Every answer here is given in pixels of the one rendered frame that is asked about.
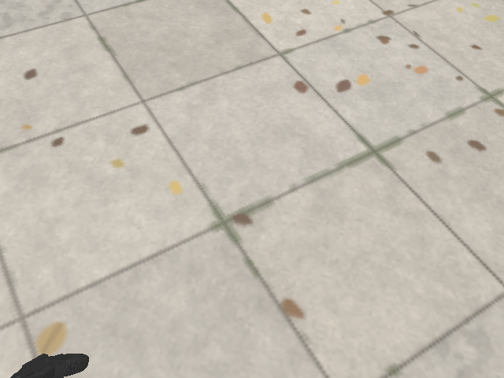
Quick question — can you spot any left robot hand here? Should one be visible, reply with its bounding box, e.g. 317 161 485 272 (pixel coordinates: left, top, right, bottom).
10 354 89 378

